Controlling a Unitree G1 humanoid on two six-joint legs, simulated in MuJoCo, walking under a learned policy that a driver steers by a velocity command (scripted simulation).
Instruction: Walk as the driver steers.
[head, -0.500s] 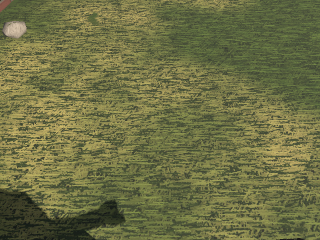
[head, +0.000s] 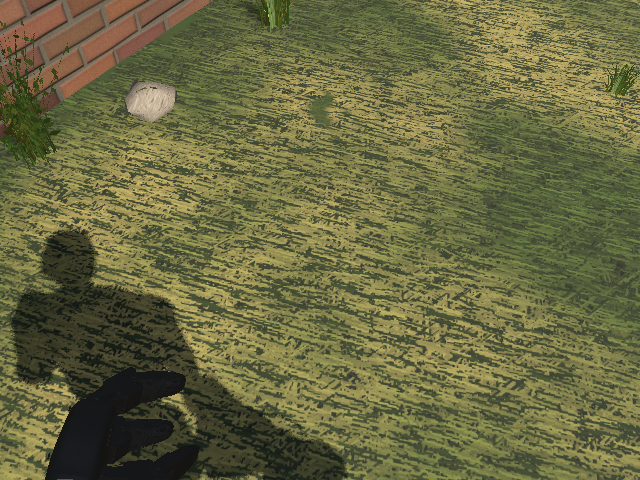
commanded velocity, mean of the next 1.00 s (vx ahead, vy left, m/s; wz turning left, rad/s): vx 0.45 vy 0.00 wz -0.11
